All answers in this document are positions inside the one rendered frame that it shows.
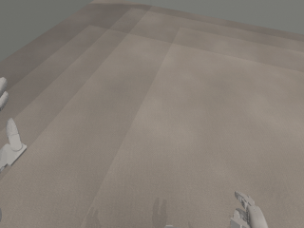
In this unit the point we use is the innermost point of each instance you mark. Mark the right robot hand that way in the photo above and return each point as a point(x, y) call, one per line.
point(252, 218)

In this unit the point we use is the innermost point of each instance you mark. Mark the left robot hand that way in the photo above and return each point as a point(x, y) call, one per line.
point(11, 152)

